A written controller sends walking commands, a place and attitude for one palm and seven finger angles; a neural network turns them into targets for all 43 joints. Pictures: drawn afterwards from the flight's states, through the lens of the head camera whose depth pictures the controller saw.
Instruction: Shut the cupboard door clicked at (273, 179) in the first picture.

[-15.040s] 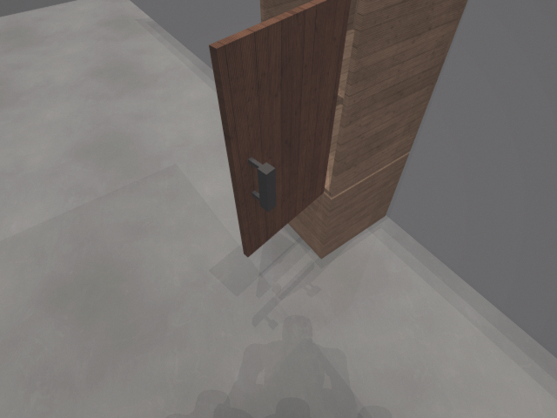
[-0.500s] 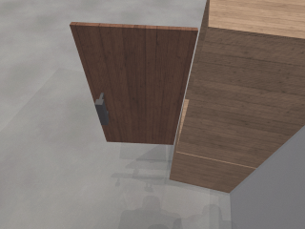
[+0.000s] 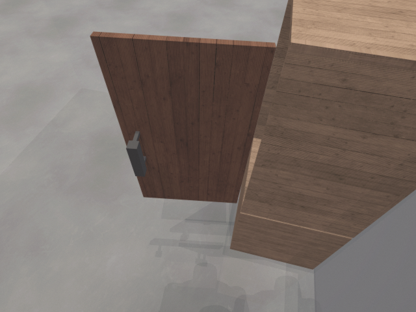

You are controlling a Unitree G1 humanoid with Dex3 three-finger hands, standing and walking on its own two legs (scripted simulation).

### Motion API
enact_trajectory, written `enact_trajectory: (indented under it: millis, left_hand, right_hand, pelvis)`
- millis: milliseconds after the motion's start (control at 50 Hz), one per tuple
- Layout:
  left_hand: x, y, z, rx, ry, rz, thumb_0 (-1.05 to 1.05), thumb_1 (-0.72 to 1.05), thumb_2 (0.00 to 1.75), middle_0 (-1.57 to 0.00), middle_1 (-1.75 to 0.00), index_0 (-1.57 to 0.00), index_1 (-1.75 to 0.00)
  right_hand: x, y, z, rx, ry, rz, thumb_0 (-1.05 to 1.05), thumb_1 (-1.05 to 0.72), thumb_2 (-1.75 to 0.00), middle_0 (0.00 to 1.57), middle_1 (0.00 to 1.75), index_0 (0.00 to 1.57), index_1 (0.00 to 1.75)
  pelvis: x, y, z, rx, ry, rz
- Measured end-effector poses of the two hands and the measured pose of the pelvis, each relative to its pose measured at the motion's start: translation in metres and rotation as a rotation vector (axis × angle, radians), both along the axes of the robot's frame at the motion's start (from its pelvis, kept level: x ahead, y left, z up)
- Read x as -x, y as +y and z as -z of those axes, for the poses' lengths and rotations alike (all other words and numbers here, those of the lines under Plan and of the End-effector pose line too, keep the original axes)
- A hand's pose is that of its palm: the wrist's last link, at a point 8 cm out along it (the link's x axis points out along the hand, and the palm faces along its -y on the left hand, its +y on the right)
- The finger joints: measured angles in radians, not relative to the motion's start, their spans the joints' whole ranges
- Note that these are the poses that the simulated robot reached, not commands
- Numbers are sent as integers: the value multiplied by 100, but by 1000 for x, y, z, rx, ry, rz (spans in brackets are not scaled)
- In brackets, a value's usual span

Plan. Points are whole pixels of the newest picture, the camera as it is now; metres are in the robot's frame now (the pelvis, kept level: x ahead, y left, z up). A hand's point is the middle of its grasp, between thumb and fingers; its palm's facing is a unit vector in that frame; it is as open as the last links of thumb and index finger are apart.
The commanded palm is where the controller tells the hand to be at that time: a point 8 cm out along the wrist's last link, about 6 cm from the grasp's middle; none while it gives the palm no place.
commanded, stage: come to a stop and stand still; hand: left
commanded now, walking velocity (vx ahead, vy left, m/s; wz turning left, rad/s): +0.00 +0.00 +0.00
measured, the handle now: (139, 153) +0.50 +0.21 -0.06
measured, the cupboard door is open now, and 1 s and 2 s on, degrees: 100 100 100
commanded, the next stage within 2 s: look again from close up in 0.28 s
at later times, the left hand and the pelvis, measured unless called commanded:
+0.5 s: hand out of the picture +0.00 +0.17 -0.18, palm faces -0.04 -0.98 -0.20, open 7.4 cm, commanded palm none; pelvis +0.00 +0.00 -0.01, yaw -1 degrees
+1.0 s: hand out of the picture -0.05 +0.23 -0.18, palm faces -0.02 -0.98 -0.22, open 7.4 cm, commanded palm none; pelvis -0.05 +0.04 +0.00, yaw -1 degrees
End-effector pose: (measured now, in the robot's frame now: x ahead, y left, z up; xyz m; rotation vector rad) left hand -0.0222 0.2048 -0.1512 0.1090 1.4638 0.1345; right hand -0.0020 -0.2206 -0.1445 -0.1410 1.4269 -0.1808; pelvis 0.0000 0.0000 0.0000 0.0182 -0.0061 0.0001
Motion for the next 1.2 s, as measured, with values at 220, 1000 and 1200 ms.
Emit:
enact_trajectory:
  millis: [220,1000,1200]
  left_hand:
    - [-15,6,-1,-25,-26,6,0,91,89,-19,-30,-19,-30]
    - [31,74,-5,-65,-62,61,0,91,89,-19,-30,-19,-30]
    - [79,61,-5,-41,64,19,0,91,89,-19,-30,-19,-30]
  right_hand:
    - [-12,-5,1,2,-13,-6,0,-92,-90,20,30,20,30]
    - [25,32,-2,-3,-98,-38,0,-92,-90,20,30,20,30]
    - [26,28,0,-11,-68,-35,0,-91,-90,20,30,20,30]
  pelvis:
    - [-7,-4,1,-3,-6,-1]
    - [45,42,5,19,-1,18]
    - [39,37,5,15,10,17]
